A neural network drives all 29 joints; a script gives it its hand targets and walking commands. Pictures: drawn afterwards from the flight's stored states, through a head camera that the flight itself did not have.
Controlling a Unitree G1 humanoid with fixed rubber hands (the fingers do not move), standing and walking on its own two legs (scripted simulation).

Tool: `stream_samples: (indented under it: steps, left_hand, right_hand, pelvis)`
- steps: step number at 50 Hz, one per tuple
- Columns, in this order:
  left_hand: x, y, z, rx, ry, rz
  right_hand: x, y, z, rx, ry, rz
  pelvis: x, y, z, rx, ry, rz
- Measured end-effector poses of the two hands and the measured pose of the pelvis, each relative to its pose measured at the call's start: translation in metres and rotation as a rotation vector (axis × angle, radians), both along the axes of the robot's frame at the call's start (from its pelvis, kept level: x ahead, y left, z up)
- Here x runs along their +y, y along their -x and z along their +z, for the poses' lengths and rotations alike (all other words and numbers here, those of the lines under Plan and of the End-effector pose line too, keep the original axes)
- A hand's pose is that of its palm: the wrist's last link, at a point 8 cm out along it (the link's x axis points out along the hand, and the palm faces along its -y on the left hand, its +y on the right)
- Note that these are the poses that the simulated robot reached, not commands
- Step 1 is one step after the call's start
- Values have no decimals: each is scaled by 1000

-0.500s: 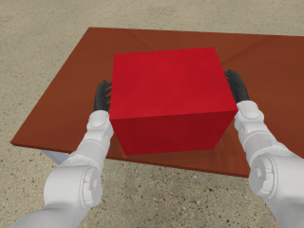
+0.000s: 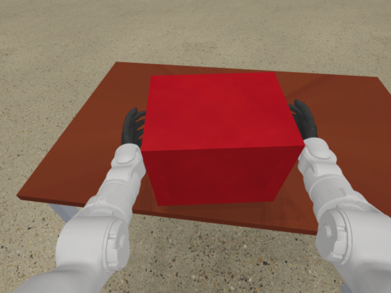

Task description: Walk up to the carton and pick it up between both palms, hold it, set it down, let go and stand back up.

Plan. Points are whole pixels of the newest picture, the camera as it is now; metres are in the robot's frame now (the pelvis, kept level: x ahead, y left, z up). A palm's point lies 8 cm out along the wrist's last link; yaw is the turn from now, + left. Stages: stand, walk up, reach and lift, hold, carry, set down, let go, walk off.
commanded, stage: reach and lift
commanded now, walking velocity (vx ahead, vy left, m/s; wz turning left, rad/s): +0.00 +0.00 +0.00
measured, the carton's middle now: (214, 141) +0.46 +0.03 +0.07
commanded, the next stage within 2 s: none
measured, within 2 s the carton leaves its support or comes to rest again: neither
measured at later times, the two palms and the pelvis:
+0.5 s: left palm (128, 127) +0.40 +0.21 +0.15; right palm (317, 129) +0.43 -0.16 +0.16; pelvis +0.00 +0.00 +0.01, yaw +0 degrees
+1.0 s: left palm (120, 129) +0.37 +0.21 +0.17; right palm (324, 142) +0.39 -0.16 +0.17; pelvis -0.01 +0.01 +0.01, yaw +1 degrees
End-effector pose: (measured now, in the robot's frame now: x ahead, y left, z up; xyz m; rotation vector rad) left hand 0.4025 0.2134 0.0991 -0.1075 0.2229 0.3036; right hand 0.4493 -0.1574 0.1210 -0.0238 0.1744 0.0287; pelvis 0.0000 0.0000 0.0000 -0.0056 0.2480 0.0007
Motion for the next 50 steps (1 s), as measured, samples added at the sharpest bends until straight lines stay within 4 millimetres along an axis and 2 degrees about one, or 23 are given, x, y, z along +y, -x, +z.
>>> stream_samples:
  steps: [6,12,17,26,35,44,50]
  left_hand:
    - [-5,5,22,-19,-8,-20]
    - [-9,13,19,47,-35,-40]
    - [-8,11,23,45,-40,-40]
    - [-4,2,55,-33,-47,-46]
    - [5,13,50,28,-68,-66]
    - [5,27,81,-33,-114,-74]
    - [-3,30,74,53,-167,-121]
  right_hand:
    - [-6,12,21,-16,-16,-18]
    - [-10,23,18,44,6,-22]
    - [-9,22,18,44,-2,-25]
    - [-7,19,42,-23,-62,-48]
    - [3,35,28,43,-77,-66]
    - [2,49,57,-26,-71,-66]
    - [-7,62,50,46,-16,-80]
  pelvis:
    - [0,4,1,-48,-1,1]
    - [-2,8,4,-121,-5,3]
    - [-1,7,4,-120,-6,4]
    - [1,-1,6,-130,-5,6]
    - [8,-2,8,-199,-5,10]
    - [9,3,8,-232,-4,12]
    - [9,8,8,-271,-5,12]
